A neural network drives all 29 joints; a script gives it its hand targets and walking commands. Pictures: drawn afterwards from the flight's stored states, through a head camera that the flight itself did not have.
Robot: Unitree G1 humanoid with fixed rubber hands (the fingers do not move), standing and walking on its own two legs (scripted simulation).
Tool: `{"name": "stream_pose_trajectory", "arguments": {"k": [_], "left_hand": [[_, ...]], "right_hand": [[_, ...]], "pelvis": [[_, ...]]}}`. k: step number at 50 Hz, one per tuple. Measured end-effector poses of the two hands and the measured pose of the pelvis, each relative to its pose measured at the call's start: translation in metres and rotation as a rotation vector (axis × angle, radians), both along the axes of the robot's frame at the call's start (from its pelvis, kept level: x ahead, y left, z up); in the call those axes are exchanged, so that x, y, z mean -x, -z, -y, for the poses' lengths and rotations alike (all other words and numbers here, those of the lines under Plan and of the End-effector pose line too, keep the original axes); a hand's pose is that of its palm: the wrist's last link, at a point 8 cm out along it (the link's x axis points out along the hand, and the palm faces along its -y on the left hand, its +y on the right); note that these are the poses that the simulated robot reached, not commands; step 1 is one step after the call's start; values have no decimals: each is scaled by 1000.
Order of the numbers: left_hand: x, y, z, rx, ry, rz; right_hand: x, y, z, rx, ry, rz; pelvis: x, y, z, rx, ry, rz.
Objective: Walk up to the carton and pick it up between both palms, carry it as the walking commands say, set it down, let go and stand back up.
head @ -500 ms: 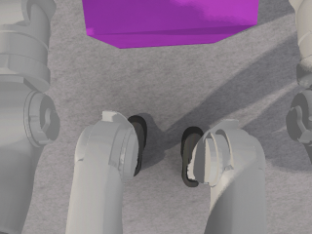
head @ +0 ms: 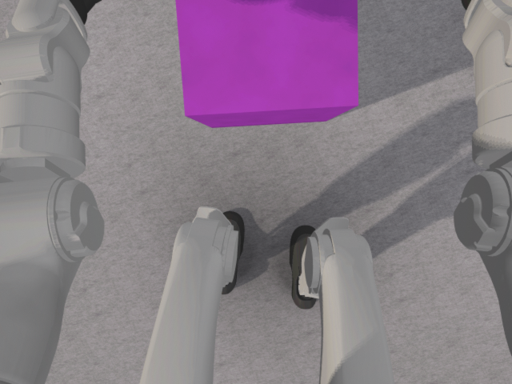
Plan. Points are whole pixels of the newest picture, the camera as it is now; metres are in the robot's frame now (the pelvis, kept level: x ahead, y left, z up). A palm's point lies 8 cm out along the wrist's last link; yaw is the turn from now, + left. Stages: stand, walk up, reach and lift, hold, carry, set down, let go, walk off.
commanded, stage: set down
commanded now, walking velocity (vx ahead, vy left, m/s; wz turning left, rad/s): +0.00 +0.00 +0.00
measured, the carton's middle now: (266, 65) +0.56 +0.03 -0.36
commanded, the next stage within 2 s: let go in 0.68 s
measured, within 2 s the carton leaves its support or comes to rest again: neither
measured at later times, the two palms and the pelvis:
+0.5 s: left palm out of the picture +0.55 +0.26 +0.05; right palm out of the picture +0.59 -0.20 +0.06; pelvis +0.02 +0.00 +0.14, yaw +0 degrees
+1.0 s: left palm out of the picture +0.48 +0.26 +0.10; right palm out of the picture +0.51 -0.21 +0.10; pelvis +0.07 +0.01 +0.22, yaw -1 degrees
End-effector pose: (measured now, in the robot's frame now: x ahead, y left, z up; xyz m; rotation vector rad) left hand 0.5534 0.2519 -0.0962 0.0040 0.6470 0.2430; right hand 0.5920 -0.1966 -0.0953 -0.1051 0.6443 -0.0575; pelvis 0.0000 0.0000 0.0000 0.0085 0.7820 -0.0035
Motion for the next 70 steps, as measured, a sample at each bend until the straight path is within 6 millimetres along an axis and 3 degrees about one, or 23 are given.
{"name": "stream_pose_trajectory", "arguments": {"k": [17,28,34,40,43,48,61,70], "left_hand": [[5,-102,-10,2,6,8],[6,-166,-5,11,15,3],[5,-186,0,13,19,-15],[11,-184,3,-10,41,-48],[23,-181,1,-36,68,-69],[56,-187,-6,-83,132,-113],[140,-259,2,-82,199,-125],[220,-287,14,-85,206,-156]], "right_hand": [[-1,-103,2,-8,-15,1],[2,-169,3,-25,-13,6],[2,-190,2,-21,-15,-18],[9,-189,0,15,-18,-46],[22,-186,2,47,-5,-54],[63,-189,11,90,17,-78],[155,-256,24,86,14,-85],[237,-281,28,73,5,-124]], "pelvis": [[-11,-97,1,5,-5,-33],[-19,-156,-4,11,-1,-16],[-27,-175,-6,12,4,-9],[-38,-187,-6,13,3,-2],[-45,-194,-6,14,1,9],[-59,-211,-8,15,-1,49],[-85,-253,-10,16,13,260],[-94,-273,-5,15,5,483]]}}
